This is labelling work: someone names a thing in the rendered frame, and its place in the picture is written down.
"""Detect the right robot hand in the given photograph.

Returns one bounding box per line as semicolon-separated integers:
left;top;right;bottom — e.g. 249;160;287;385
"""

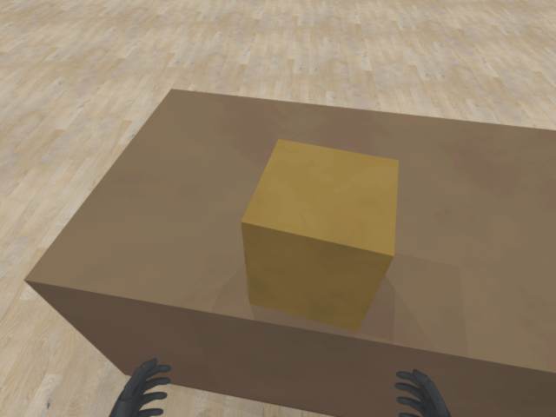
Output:
395;369;451;417

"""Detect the pedestal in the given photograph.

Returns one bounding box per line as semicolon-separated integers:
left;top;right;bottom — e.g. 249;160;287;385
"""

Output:
24;89;556;417

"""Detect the carton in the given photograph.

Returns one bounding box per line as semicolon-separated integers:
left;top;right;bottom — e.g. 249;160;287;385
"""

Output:
241;139;399;333

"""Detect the left robot hand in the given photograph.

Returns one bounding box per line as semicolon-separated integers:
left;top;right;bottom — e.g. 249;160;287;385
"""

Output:
109;358;171;417

